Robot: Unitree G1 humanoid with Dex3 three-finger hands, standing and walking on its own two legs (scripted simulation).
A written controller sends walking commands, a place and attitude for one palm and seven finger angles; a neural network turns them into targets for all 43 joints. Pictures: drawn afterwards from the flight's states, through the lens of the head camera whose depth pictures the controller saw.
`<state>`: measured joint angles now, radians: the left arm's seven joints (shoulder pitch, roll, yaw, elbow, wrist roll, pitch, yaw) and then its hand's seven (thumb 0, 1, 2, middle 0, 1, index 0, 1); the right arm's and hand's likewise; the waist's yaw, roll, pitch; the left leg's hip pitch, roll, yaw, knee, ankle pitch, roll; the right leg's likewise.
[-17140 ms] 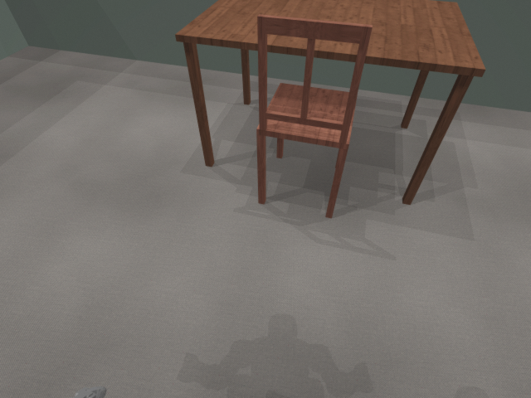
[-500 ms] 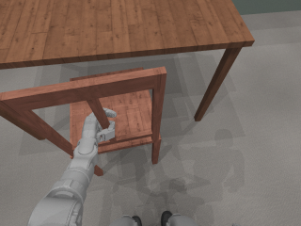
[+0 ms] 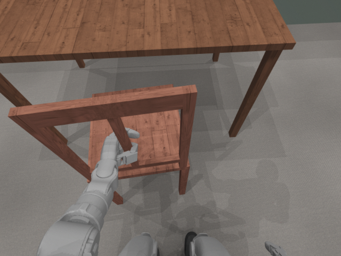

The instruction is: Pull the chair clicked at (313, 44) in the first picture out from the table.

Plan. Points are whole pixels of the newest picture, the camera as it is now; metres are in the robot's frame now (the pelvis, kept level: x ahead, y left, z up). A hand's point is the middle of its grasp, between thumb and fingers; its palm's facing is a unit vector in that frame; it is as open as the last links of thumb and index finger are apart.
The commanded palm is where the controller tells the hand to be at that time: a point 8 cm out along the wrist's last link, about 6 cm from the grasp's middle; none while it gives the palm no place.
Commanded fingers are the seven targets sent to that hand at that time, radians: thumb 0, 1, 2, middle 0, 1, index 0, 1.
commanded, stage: step backward, pulling the chair out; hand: left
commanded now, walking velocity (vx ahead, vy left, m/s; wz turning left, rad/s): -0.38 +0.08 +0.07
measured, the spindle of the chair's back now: (126, 144) +0.39 +0.13 -0.06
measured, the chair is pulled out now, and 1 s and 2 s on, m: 0.17 0.25 0.26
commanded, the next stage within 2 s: none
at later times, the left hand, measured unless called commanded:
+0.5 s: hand (126, 175) +0.31 +0.12 -0.06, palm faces -0.05 -0.98 -0.18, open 5.6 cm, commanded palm +0.31 +0.17 -0.06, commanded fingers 0.00 0.90 0.90 -0.50 -1.45 -0.50 -1.45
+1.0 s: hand (124, 183) +0.28 +0.12 -0.06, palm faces -0.06 -0.99 -0.16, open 5.5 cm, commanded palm +0.28 +0.18 -0.05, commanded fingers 0.00 0.90 0.90 -0.50 -1.45 -0.50 -1.45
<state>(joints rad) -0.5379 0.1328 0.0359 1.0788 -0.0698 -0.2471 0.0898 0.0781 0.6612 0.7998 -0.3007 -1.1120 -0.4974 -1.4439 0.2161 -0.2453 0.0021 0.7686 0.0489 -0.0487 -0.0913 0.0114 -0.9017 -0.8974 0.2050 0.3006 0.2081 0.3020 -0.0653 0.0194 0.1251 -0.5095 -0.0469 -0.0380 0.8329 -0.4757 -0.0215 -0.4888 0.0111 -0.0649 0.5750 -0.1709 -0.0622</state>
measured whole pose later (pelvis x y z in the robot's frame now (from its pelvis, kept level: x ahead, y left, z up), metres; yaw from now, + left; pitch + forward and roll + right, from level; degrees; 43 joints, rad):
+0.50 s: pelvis -0.06 +0.02 -0.01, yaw +0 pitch +3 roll +2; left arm -0.52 0.13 0.02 1.06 -0.04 -0.23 0.09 0.07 0.64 0.81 -0.31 -1.17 -0.50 -1.44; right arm 0.26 -0.18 0.00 0.76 0.03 -0.03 -0.10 0.01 -0.90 -0.90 0.21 0.30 0.21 0.30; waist -0.07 0.01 0.10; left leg -0.39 0.03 0.00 0.73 -0.42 -0.05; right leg -0.59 -0.04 -0.04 0.63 -0.11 -0.03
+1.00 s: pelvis -0.10 +0.03 +0.00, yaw +1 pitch +4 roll +1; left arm -0.58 0.15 0.01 1.05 -0.05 -0.19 0.10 0.07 0.66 0.78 -0.27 -1.19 -0.50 -1.44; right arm 0.21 -0.27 -0.02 0.74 0.03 -0.03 -0.12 0.01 -0.90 -0.90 0.20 0.30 0.21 0.30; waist -0.10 -0.02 0.14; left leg -0.40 0.01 0.01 0.63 -0.29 -0.03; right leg -0.55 -0.04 -0.02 0.55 -0.08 0.00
